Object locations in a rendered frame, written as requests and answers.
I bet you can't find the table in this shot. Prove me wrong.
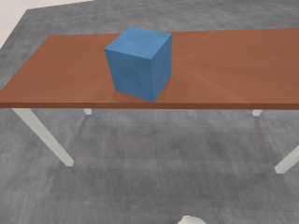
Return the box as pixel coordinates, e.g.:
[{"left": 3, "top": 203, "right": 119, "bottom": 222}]
[{"left": 0, "top": 28, "right": 299, "bottom": 174}]

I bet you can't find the carton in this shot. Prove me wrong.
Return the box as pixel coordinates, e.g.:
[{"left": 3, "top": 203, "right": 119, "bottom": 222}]
[{"left": 104, "top": 26, "right": 173, "bottom": 103}]

